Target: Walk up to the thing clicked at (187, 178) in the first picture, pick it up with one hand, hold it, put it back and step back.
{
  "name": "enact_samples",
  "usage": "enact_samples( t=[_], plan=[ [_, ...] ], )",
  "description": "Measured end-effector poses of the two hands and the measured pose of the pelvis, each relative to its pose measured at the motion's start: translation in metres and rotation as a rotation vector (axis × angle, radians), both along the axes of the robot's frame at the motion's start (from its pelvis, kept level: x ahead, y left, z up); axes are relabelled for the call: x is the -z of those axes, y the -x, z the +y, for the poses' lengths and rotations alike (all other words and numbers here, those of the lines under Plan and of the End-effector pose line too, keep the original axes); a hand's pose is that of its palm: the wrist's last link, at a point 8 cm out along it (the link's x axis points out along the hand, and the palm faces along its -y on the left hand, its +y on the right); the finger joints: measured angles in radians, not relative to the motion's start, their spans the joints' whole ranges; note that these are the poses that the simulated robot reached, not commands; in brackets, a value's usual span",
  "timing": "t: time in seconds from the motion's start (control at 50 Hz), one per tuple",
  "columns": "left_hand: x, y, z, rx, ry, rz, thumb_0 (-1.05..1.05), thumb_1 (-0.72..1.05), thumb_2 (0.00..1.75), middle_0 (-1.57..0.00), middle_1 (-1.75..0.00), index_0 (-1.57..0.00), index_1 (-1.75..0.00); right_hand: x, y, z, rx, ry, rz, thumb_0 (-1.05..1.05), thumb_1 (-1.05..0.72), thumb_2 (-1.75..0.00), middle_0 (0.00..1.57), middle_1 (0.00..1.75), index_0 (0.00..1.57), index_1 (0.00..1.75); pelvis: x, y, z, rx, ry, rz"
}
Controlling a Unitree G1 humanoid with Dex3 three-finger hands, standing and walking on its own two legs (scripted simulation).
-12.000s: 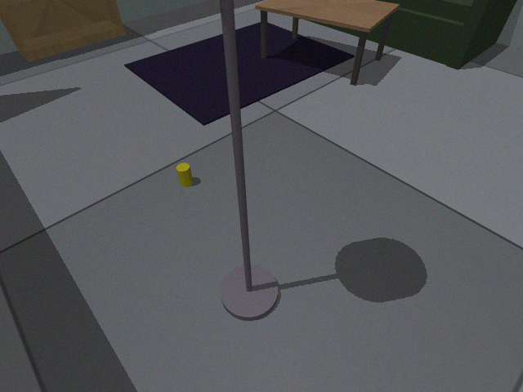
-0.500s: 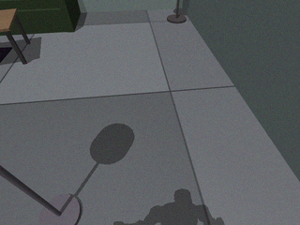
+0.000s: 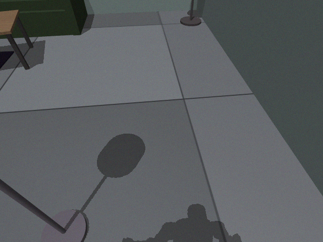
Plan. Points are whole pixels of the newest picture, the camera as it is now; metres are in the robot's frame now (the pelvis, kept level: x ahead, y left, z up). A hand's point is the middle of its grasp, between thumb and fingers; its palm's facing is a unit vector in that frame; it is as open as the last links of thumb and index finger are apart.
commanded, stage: stand
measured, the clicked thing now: out of the picture +0.50 +1.33 -0.73
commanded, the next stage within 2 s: walk up in 0.12 s
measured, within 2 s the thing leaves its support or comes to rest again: neither
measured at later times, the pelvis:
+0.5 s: pelvis +0.07 -0.05 -0.01, yaw +3 degrees
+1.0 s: pelvis +0.22 -0.02 -0.02, yaw +6 degrees
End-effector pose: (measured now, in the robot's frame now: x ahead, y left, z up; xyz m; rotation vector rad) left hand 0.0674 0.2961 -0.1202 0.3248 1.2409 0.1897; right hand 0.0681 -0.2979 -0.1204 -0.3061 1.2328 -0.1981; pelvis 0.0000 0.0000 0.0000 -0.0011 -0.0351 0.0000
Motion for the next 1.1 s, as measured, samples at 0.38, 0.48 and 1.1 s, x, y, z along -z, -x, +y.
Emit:
enact_samples(
  t=[0.38, 0.48, 1.1],
  plan=[
    [-0.009, -0.024, -0.005, -0.007, -0.051, -0.055, 0.01, 0.91, 0.90, -0.20, -0.30, -0.20, -0.30, 0.010, 0.017, -0.056, 0.018, 0.015, 0.062, 0.01, -0.90, -0.90, 0.21, 0.30, 0.21, 0.30, 0.015, -0.034, -0.036, -0.013, -0.005, -0.019],
    [-0.013, -0.017, -0.016, -0.071, -0.066, -0.057, 0.01, 0.91, 0.90, -0.20, -0.30, -0.20, -0.30, 0.011, -0.018, -0.071, -0.017, 0.028, 0.082, 0.01, -0.90, -0.90, 0.21, 0.30, 0.21, 0.30, 0.014, -0.060, -0.046, -0.041, 0.020, -0.030],
    [0.015, -0.189, -0.003, -0.091, -0.072, -0.060, 0.00, 0.91, 0.90, -0.20, -0.30, -0.20, -0.30, 0.013, -0.296, -0.027, -0.181, 0.022, -0.157, 0.01, -0.90, -0.90, 0.21, 0.30, 0.21, 0.30, 0.036, -0.233, -0.032, -0.105, 0.014, -0.006]
  ],
)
